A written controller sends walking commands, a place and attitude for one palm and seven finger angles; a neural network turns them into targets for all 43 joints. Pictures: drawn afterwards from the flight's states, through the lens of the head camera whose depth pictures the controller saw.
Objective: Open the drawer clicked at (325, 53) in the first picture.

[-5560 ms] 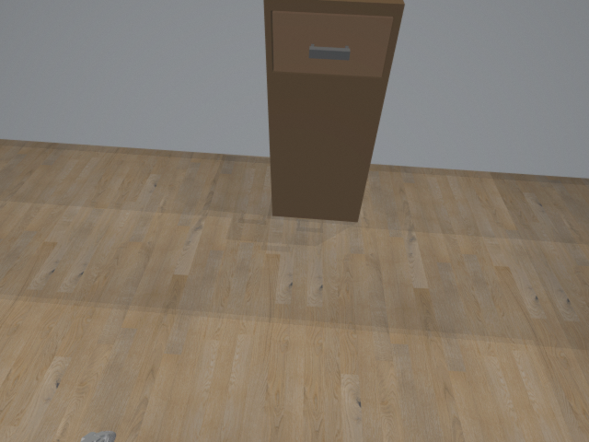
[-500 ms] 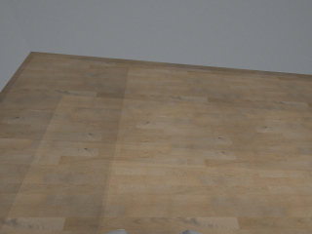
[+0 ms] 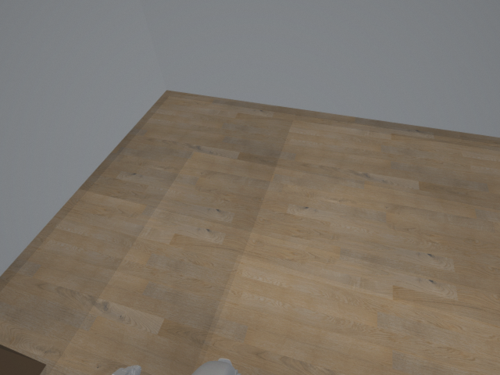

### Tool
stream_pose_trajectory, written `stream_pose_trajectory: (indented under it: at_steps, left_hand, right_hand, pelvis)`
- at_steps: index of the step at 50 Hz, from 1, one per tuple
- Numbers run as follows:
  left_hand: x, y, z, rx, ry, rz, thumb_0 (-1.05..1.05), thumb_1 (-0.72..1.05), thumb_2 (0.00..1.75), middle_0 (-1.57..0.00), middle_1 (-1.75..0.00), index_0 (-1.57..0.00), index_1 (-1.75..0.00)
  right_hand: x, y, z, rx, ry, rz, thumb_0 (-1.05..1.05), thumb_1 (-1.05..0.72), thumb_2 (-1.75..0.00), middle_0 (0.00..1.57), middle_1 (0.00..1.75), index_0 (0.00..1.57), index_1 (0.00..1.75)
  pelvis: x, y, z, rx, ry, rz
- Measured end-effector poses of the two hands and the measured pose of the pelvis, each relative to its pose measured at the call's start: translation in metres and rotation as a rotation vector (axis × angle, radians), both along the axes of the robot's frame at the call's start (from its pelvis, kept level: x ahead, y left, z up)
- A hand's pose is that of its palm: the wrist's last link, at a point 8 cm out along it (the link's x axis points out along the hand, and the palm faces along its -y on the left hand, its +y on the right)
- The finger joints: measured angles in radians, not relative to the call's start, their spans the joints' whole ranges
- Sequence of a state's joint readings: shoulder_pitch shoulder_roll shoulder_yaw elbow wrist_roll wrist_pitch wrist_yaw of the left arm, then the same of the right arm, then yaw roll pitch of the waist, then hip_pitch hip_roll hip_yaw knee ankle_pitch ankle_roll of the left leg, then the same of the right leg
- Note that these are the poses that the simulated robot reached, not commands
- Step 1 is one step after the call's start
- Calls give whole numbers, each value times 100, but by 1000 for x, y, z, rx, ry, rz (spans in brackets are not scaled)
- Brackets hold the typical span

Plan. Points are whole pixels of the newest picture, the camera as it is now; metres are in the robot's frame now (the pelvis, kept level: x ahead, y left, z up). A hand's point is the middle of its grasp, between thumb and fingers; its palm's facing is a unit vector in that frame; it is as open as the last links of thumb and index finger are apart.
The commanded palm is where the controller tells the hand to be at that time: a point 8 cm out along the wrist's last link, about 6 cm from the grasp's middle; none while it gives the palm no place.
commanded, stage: turn to face it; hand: left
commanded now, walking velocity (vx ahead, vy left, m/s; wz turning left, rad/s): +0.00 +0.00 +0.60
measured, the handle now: out of the picture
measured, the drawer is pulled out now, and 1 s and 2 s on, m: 0.00 0.00 0.00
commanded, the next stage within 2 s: take the last steps up to it in 1.86 s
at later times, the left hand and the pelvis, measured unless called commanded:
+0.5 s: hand out of the picture -0.05 +0.26 -0.17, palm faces +0.36 -0.89 -0.28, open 7.4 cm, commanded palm none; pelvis -0.02 +0.02 +0.00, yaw +19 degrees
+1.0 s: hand out of the picture -0.04 +0.18 -0.14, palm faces +0.58 -0.77 -0.27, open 7.4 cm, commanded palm none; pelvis +0.00 -0.02 +0.01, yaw +37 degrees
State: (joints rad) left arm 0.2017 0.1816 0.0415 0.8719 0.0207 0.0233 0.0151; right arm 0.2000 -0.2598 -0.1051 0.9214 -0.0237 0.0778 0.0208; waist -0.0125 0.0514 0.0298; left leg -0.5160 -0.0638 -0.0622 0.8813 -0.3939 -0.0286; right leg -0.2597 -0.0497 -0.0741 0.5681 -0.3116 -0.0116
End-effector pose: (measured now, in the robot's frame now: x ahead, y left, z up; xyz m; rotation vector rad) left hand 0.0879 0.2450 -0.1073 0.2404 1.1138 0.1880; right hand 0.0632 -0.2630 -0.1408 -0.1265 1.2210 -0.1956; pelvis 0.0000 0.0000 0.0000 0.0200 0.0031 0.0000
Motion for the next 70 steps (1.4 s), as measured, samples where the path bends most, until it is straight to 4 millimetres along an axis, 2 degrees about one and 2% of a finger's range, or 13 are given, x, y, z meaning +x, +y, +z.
stream_pose_trajectory:
  at_steps: [5,10,15,21,25,30,38,43,49,54,63,66,70]
  left_hand:
    - [-34,-12,4,-13,42,65,1,90,90,-21,-29,-21,-30]
    - [-65,-12,-1,-32,73,148,1,90,90,-21,-30,-21,-30]
    - [-107,5,-14,-47,127,247,1,90,90,-21,-30,-21,-30]
    - [-154,40,-39,-55,199,365,1,90,90,-21,-29,-21,-30]
    - [-157,53,-30,-43,182,409,1,91,90,-20,-29,-20,-30]
    - [-139,56,-15,-22,92,430,1,91,90,-20,-29,-20,-30]
    - [-108,29,0,34,-39,450,1,91,90,-20,-29,-20,-30]
    - [-123,1,11,30,-47,508,1,90,90,-21,-29,-21,-30]
    - [-156,-26,7,-10,7,601,1,90,90,-21,-29,-21,-30]
    - [-198,-40,-5,-51,61,696,1,90,90,-21,-30,-21,-30]
    - [-295,-40,-45,-122,168,885,1,90,90,-21,-29,-21,-30]
    - [-309,-34,-41,-123,177,922,1,91,90,-20,-29,-20,-30]
    - [-310,-23,-29,-104,116,949,1,91,90,-20,-29,-20,-30]
  right_hand:
    - [10,-7,7,10,14,66,1,-91,-90,20,30,20,30]
    - [25,-1,8,0,58,154,1,-91,-90,19,30,20,30]
    - [59,25,11,-21,37,268,1,-91,-90,19,30,20,30]
    - [103,69,17,-52,-87,391,1,-91,-90,19,30,20,30]
    - [108,83,25,-57,-105,430,1,-91,-90,20,30,20,30]
    - [107,87,23,-37,-76,468,1,-90,-90,20,30,20,30]
    - [113,63,-7,13,-15,501,1,-90,-90,20,30,20,30]
    - [123,53,-6,12,32,555,1,-90,-90,20,30,20,30]
    - [135,56,3,-1,60,628,1,-91,-90,20,30,20,30]
    - [148,81,9,-24,56,719,1,-91,-90,19,30,20,30]
    - [171,169,23,-42,-119,913,1,-91,-90,19,30,20,30]
    - [166,182,33,-50,-142,945,1,-91,-90,20,30,20,30]
    - [157,191,39,-55,-121,981,1,-90,-90,20,30,20,30]
  pelvis:
    - [-3,-10,8,21,-7,70]
    - [-6,-10,10,28,-1,145]
    - [-10,1,5,19,12,211]
    - [-15,22,-10,1,16,283]
    - [-16,25,-3,-13,10,324]
    - [-14,21,3,-15,7,377]
    - [-3,-7,-7,-1,6,477]
    - [0,-18,1,17,-7,554]
    - [2,-22,9,29,-9,630]
    - [-3,-18,8,22,-10,696]
    - [-31,6,-11,-11,-19,800]
    - [-37,10,-5,-29,-26,833]
    - [-42,13,4,-40,-26,878]
